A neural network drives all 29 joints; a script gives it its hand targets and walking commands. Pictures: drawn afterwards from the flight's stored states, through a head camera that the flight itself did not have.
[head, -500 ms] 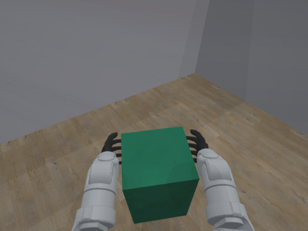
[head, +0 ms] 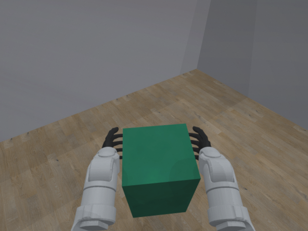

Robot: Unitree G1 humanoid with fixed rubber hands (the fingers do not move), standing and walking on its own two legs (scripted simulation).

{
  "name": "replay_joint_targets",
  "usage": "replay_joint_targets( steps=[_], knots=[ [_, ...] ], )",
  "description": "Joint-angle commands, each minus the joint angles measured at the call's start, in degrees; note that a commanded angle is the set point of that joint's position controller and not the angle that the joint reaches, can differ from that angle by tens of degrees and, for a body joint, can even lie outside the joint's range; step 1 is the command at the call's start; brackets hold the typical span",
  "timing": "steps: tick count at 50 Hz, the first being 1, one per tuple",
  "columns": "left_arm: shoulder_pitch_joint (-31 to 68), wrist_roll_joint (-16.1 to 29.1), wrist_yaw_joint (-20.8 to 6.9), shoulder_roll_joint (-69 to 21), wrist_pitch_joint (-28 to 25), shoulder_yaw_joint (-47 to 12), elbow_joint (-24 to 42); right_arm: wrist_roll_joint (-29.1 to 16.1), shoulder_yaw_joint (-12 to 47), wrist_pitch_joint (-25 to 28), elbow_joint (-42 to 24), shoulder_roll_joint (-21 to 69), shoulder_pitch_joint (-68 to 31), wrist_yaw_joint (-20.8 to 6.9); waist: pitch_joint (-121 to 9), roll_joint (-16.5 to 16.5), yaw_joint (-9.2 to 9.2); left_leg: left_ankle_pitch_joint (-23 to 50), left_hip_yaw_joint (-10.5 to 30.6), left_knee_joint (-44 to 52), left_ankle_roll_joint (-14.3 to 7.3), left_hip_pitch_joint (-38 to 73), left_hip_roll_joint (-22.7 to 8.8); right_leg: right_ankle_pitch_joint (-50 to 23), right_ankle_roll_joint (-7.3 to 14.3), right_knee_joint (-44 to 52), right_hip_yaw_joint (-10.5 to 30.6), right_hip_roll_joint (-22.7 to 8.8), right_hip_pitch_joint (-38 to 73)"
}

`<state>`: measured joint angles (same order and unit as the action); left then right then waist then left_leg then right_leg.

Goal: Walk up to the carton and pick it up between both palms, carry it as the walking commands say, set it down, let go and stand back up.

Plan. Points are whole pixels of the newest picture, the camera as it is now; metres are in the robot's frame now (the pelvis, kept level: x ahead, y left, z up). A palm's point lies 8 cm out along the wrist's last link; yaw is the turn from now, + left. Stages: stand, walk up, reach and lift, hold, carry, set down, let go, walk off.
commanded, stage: carry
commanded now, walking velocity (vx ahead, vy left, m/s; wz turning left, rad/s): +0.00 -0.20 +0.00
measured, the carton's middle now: (157, 174) +0.29 +0.01 -0.01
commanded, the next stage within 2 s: none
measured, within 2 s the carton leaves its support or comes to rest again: neither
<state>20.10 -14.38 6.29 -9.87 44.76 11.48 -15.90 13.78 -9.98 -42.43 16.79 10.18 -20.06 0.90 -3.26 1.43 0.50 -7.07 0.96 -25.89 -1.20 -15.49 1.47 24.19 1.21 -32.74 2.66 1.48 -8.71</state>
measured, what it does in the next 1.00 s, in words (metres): steps to the right: left foot, then left foot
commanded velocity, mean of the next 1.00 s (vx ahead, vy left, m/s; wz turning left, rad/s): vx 0.00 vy -0.20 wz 0.00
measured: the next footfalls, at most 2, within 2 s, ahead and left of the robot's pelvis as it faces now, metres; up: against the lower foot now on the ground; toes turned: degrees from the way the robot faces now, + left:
left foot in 0.38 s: +0.04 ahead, +0.06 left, +0.00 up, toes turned +13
left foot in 0.88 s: -0.05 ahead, -0.06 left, +0.00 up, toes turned +20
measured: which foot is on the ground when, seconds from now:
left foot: down 0.00-0.18, up 0.20-0.36, down 0.38-0.52, up 0.54-0.86, down 0.88-1.00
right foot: down 0.00-0.88, up 0.90-1.00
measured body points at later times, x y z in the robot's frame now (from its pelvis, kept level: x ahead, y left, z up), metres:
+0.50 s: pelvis -0.01 -0.12 -0.01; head -0.02 -0.12 +0.44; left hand +0.26 +0.04 +0.08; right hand +0.28 -0.22 +0.08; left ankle +0.00 +0.05 -0.74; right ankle -0.01 -0.16 -0.74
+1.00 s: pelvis -0.06 -0.22 -0.01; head -0.07 -0.22 +0.44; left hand +0.19 -0.05 +0.09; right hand +0.22 -0.31 +0.09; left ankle -0.08 -0.07 -0.74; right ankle -0.05 -0.30 -0.70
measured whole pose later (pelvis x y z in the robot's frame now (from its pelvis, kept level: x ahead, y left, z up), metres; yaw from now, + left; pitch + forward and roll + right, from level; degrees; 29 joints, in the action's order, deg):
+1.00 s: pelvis -0.06 -0.22 -0.01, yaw +8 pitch +4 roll +0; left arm 6.9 -2.0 12.6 -7.4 68.8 0.9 22.3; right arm 1.5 2.5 -68.6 -24.1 7.5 -5.0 11.8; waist -6.7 -0.2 -1.4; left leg -15.4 -8.9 -31.5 2.9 -18.9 -7.4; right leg 22.6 -1.4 -49.5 -3.9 0.6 -27.7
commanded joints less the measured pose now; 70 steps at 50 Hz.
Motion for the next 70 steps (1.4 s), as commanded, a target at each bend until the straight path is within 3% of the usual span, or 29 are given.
replay_joint_targets(
  steps=[1, 7, 10, 11, 14, 17, 19, 21, 23, 25, 26, 27, 28, 30, 37, 40, 42, 44, 45, 46, 47, 48, 52, 54, 55, 56, 59, 67, 70],
  knots=[
    [32.54, 19.27, -13.27, -59.6, -0.68, -35.51, 4.81, -13.33, 29.39, -0.72, -4.85, 56.26, -22.37, -8.51, -14.59, -10.11, -1.48, -9.35, 20.69, 11.63, -2.22, 4.15, -19.26, 1.73, -0.01, -3.49, -1.89, -1.28, -8.21],
    [26.57, 23.39, -10.06, -59.69, 5.05, -42.09, 17.1, -18.17, 36.52, -6.98, -18.99, 54.83, -18.25, -4.89, -17.92, -11.38, -0.76, -6.81, 10.27, 7.64, 2.38, -1.72, -14.57, -3.07, 0.31, 10.53, -7.07, 0.17, 1.76],
    [22.07, 23.88, -7.62, -57.47, 8.71, -42.11, 24.12, -21.99, 40.34, -11.03, -28.17, 54.69, -17.19, -2.89, -13.7, 3.82, -0.22, -8.63, -2.82, -8.84, 6.26, -11.03, -5.95, 0.12, 2.32, 19.02, 4.87, -10.83, 1.0],
    [20.18, 24.48, -6.84, -57.86, 9.99, -42.62, 27.26, -23.86, 41.84, -12.36, -32.04, 54.33, -18.37, -2.24, -12.74, 5.23, -0.05, -11.26, -5.64, -15.71, 5.33, -10.24, -5.98, -5.61, 4.25, 19.07, 4.83, -15.38, -3.7],
    [14.4, 24.1, -4.61, -53.75, 14.08, -41.6, 32.56, -26.7, 43.71, -16.96, -36.98, 51.83, -15.75, -0.38, -12.46, 4.57, -0.16, -15.28, -6.46, -19.04, 3.01, -12.47, -7.59, -36.74, 7.55, 10.05, 0.15, -14.05, -0.89],
    [9.62, 24.43, -3.15, -50.15, 17.27, -39.34, 35.75, -27.07, 42.25, -20.53, -38.62, 49.72, -9.51, 1.09, -16.46, 5.68, -0.49, -7.53, -8.97, -7.23, 1.73, -9.62, -7.37, -53.24, 4.93, 1.9, -2.26, -11.82, 4.55],
    [8.11, 24.91, -2.65, -49.84, 18.99, -39.31, 37.84, -26.77, 40.82, -22.17, -39.6, 49.6, -5.97, 1.8, -19.52, 2.62, -1.21, 3.92, -3.95, -2.49, -0.35, 2.15, -12.6, -45.24, 1.82, -3.97, -2.66, -10.07, -3.42],
    [8.64, 26.39, -2.76, -49.95, 20.21, -40.24, 40.37, -25.87, 39.79, -22.62, -40.3, 49.47, -3.82, 2.53, -21.26, -9.69, -1.46, 31.9, 8.27, -5.91, -6.74, 9.96, -24.2, -22.57, -2.8, -9.7, -4.3, -5.46, -14.46],
    [11.18, 27.89, -2.96, -50.88, 20.97, -41.39, 43.15, -25.27, 39.38, -23.01, -42.27, 50.44, -5.77, 3.08, -19.71, -15.3, -0.21, 21.64, 10.06, -1.72, -6.55, 4.82, -26.63, 0.18, -1.21, -5.28, -1.57, -5.82, -13.67],
    [11.42, 29.15, -3.11, -51.4, 21.64, -41.75, 44.92, -24.92, 39.83, -23.61, -44.16, 51.31, -5.64, 3.8, -14.37, -6.64, 0.34, 5.79, -1.38, -5.44, 0.72, -5.67, -16.66, -12.93, 0.1, 11.83, -1.98, -5.41, -4.93],
    [11.02, 29.06, -3.01, -51.76, 21.84, -41.67, 44.26, -24.74, 39.87, -23.91, -45.33, 51.14, -5.81, 4.04, -12.97, 5.43, -0.45, -4.79, -9.24, -14.03, 4.41, -11.37, -10.11, -30.77, 1.14, 13.16, 4.41, -11.25, -1.18],
    [9.09, 29.02, -2.86, -52.26, 22.13, -41.44, 43.44, -24.61, 39.28, -24.21, -45.54, 49.82, -6.14, 4.29, -12.71, 9.93, -0.01, -18.0, -10.58, -19.61, 5.0, -16.2, -8.14, -44.3, 2.56, 13.26, 6.8, -15.66, 1.56],
    [8.73, 29.01, -2.75, -52.72, 22.09, -41.49, 44.39, -25.31, 39.97, -24.33, -46.4, 50.56, -6.29, 4.38, -13.1, 7.52, 0.41, -24.26, -8.88, -25.14, 4.17, -17.95, -7.45, -51.79, 3.9, 12.09, 7.23, -16.75, 3.6],
    [7.31, 28.49, -2.52, -52.41, 22.3, -40.66, 44.14, -25.47, 40.4, -24.7, -46.29, 50.77, -5.15, 4.33, -15.32, 2.75, 0.3, -22.57, -6.47, -29.49, 2.56, -18.79, -7.96, -49.49, 5.44, 10.29, 4.76, -16.16, 6.15],
    [6.21, 28.23, -2.33, -51.05, 22.91, -40.0, 44.8, -24.71, 39.06, -25.07, -44.67, 49.62, -3.35, 4.93, -15.44, 3.22, 0.19, -20.04, -8.29, -23.86, 1.81, -15.44, -6.05, -34.83, 6.05, 12.98, 2.5, -14.81, 4.33],
    [6.13, 28.03, -2.26, -50.73, 23.11, -39.93, 44.95, -24.72, 38.55, -25.22, -44.31, 49.5, -3.65, 4.99, -15.48, 3.33, 0.14, -20.1, -8.86, -18.07, 0.75, -11.21, -5.47, -31.35, 4.26, 15.0, 2.59, -14.88, 2.57],
    [6.1, 27.97, -2.18, -50.53, 23.17, -40.05, 45.32, -24.81, 38.15, -25.16, -44.16, 49.43, -3.35, 5.0, -15.5, 4.73, -0.51, -19.35, -10.83, -9.26, -0.16, -4.21, -5.38, -32.96, -1.29, 15.45, 0.01, -13.3, -1.24],
    [7.07, 27.87, -2.05, -49.51, 23.32, -40.42, 45.61, -25.14, 37.58, -24.96, -43.76, 49.8, -0.98, 4.95, -17.43, 2.28, -3.49, -10.57, -9.32, 8.47, -3.39, 13.45, -11.94, -37.34, -12.9, 6.4, -7.03, -7.61, -12.3],
    [7.34, 28.26, -2.0, -49.59, 23.53, -40.91, 46.09, -25.32, 37.24, -24.6, -43.5, 50.39, -1.15, 4.95, -16.94, -17.3, -3.98, -7.99, 14.62, 12.92, -10.55, 13.65, -33.3, -12.73, -16.07, -19.25, -7.49, -3.88, -22.87],
    [7.97, 27.38, -2.17, -48.11, 23.22, -39.89, 45.87, -24.57, 37.25, -24.57, -42.71, 50.1, -2.37, 4.87, -15.55, -22.69, -1.8, -4.54, 23.89, 12.44, -14.03, 1.47, -41.34, 5.83, -9.94, -38.41, 2.91, -5.64, -23.3],
    [7.56, 26.66, -2.2, -48.13, 22.68, -39.01, 45.0, -24.12, 37.49, -24.82, -43.61, 50.01, -3.65, 4.23, -14.78, -9.53, -0.37, -3.58, 11.59, 9.8, -8.87, -3.07, -32.03, 1.84, -5.07, -34.3, 7.39, -8.33, -17.32],
    [8.42, 27.21, -2.21, -49.0, 22.35, -40.06, 46.11, -24.83, 39.03, -24.82, -44.96, 50.87, -5.74, 3.81, -12.47, -6.91, -0.16, -0.42, 2.12, 7.52, -3.73, -3.46, -26.21, 0.25, -2.93, -24.64, 2.74, -7.15, -16.46],
    [5.3, 26.82, -2.19, -49.11, 22.85, -38.65, 41.89, -24.36, 38.21, -25.14, -44.52, 48.99, -4.79, 4.33, -11.83, -12.13, -0.68, 19.89, -4.65, -2.31, -1.12, -0.09, -17.81, -5.68, -1.59, 4.92, -12.75, 0.66, -9.36],
    [4.72, 27.19, -2.31, -48.98, 23.4, -39.28, 40.08, -22.45, 36.53, -25.26, -41.13, 46.97, -1.49, 4.3, -13.72, -7.82, -1.2, 13.61, -5.5, -8.36, 1.63, -3.12, -15.95, -14.19, -1.38, 11.45, -7.81, -3.86, -3.35],
    [5.63, 26.59, -2.59, -49.15, 23.21, -39.37, 39.43, -21.98, 37.13, -25.21, -41.28, 47.11, -1.25, 4.16, -13.52, 6.32, -1.68, -3.4, -9.67, -13.29, 4.94, -9.69, -10.35, -26.18, 1.26, 12.16, 3.07, -11.9, -2.69],
    [6.66, 26.74, -2.59, -51.11, 22.81, -39.14, 39.39, -23.07, 37.95, -25.09, -42.37, 48.04, -5.08, 3.94, -12.67, 11.73, -1.03, -18.42, -10.86, -18.25, 5.26, -12.81, -7.09, -29.8, 5.16, 12.61, 6.96, -15.05, -3.77],
    [8.75, 27.15, -2.84, -53.82, 21.27, -37.99, 40.22, -25.64, 40.23, -23.96, -42.75, 51.65, -8.13, 3.19, -13.83, 4.92, -0.19, -23.23, -5.48, -32.4, 2.66, -14.42, -7.06, -27.01, 9.92, 13.1, 7.59, -18.38, -4.38],
    [4.14, 25.82, -2.6, -51.33, 20.67, -37.26, 37.43, -24.91, 39.23, -23.4, -40.53, 49.77, -5.56, 3.45, -18.83, 3.87, -0.87, -8.29, -4.85, 3.1, 0.27, 6.03, -8.55, -19.96, 3.55, 11.5, 3.67, -14.13, -5.27],
    [9.45, 26.98, -2.61, -51.52, 20.31, -39.28, 41.48, -24.92, 38.68, -22.71, -40.03, 50.0, -7.26, 2.95, -12.81, -6.37, -0.54, -15.03, -0.35, 4.21, -0.53, -3.59, -13.29, -11.04, 0.85, 10.91, -1.17, -8.9, -5.19]
  ],
)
